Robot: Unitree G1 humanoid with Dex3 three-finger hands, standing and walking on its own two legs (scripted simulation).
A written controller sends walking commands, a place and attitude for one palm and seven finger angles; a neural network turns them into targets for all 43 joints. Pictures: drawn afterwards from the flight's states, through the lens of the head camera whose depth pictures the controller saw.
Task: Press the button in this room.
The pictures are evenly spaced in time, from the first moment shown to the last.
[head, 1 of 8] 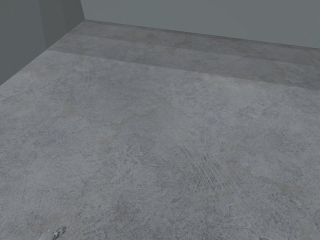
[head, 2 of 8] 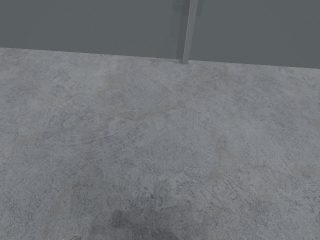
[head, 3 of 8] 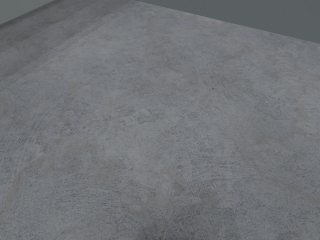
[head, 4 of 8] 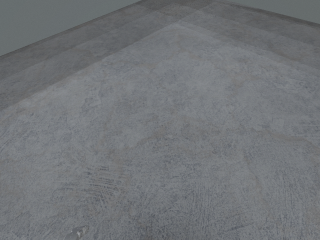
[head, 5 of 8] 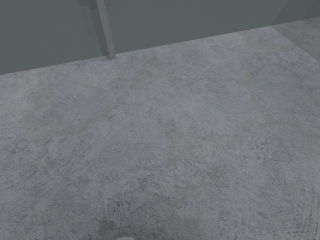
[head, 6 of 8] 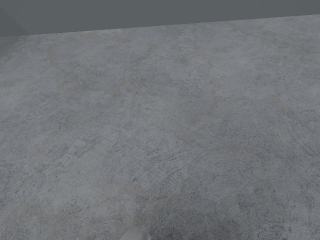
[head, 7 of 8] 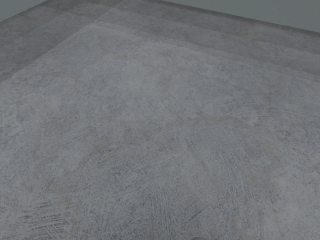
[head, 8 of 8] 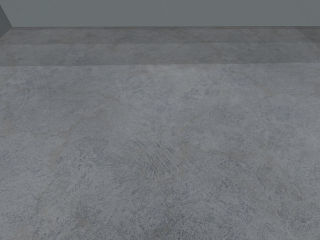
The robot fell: no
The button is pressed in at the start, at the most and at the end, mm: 0 0 0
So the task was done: no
